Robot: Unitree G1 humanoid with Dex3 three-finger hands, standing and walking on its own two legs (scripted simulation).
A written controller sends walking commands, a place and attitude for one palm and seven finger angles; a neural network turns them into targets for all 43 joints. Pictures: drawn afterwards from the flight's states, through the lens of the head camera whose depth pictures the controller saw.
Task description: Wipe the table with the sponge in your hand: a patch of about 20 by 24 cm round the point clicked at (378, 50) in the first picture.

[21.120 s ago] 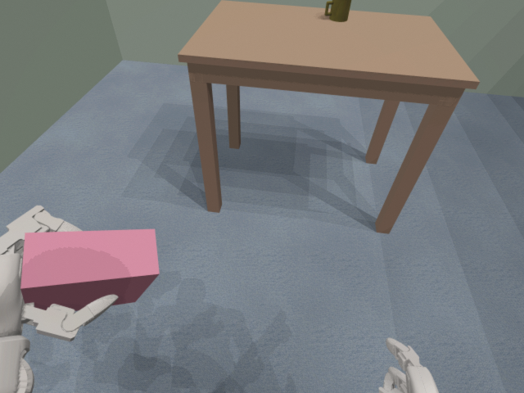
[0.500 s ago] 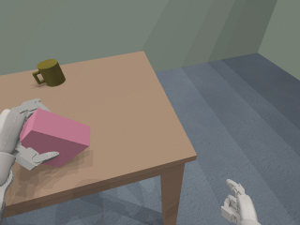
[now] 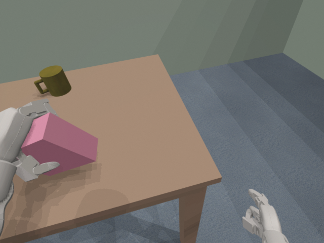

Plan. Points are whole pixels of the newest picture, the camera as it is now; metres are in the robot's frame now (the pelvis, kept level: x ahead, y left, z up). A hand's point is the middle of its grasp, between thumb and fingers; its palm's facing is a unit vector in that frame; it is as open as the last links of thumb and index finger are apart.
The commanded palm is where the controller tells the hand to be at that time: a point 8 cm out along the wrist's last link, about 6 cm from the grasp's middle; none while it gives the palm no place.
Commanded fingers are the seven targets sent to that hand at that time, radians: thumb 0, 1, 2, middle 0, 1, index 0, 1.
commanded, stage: turn the palm down, sponge in hand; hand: left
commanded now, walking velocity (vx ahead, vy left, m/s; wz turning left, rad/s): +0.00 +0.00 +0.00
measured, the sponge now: (58, 151) +0.23 +0.26 +0.16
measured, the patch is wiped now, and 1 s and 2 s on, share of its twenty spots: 0.00 0.00 0.00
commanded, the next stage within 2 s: move the sponge above the wiping area in 1.08 s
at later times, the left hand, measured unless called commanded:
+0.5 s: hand (8, 134) +0.21 +0.30 +0.24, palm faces +0.27 -0.10 -0.96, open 9.7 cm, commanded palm +0.16 +0.29 +0.30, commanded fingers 0.00 0.10 1.30 -1.20 -1.60 -1.20 -1.60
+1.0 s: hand (19, 137) +0.21 +0.28 +0.23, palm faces +0.25 -0.04 -0.97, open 9.7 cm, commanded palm +0.16 +0.28 +0.30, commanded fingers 0.00 0.10 1.30 -1.20 -1.60 -1.20 -1.60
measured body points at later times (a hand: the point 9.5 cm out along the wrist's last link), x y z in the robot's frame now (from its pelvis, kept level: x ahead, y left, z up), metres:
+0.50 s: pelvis -0.03 +0.01 +0.01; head -0.04 -0.04 +0.45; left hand +0.19 +0.30 +0.29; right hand +0.25 -0.15 -0.06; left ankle +0.01 +0.13 -0.73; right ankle -0.02 -0.12 -0.73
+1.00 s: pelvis -0.03 +0.00 +0.00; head -0.05 -0.06 +0.45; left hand +0.19 +0.28 +0.28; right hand +0.24 -0.19 -0.06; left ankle +0.01 +0.13 -0.73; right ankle -0.02 -0.12 -0.73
